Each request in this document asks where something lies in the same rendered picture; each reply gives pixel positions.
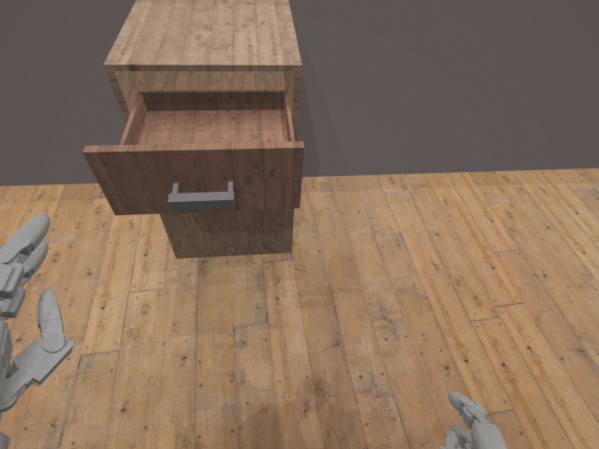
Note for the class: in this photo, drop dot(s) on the left robot hand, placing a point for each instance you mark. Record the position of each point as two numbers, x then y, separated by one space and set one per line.
20 258

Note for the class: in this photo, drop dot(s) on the drawer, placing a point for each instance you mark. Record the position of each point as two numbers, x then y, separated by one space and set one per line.
202 139

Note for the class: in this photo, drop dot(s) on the cabinet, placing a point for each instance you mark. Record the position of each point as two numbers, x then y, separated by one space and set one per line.
212 45

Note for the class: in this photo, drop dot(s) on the right robot hand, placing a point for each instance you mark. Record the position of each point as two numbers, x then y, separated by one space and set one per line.
484 434

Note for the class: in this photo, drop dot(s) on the handle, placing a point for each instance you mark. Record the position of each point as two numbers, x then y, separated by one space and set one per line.
200 201

